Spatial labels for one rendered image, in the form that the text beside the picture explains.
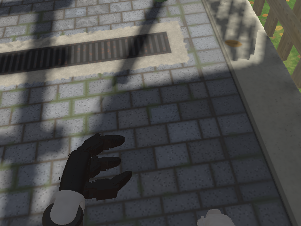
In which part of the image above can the left robot forearm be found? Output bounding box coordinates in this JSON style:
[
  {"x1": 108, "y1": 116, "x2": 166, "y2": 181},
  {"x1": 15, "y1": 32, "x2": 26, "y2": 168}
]
[{"x1": 42, "y1": 189, "x2": 86, "y2": 226}]

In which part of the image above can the right robot shin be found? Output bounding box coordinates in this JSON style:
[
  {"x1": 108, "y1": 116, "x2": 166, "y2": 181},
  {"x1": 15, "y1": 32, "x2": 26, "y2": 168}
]
[{"x1": 206, "y1": 209, "x2": 231, "y2": 219}]

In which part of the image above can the right robot thigh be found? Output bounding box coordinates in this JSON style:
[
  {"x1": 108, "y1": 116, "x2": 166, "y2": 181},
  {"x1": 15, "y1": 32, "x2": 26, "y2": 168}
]
[{"x1": 197, "y1": 214, "x2": 235, "y2": 226}]

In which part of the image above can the robot left hand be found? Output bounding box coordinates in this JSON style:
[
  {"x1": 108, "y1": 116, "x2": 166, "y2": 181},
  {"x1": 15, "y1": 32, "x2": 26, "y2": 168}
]
[{"x1": 58, "y1": 133, "x2": 133, "y2": 201}]

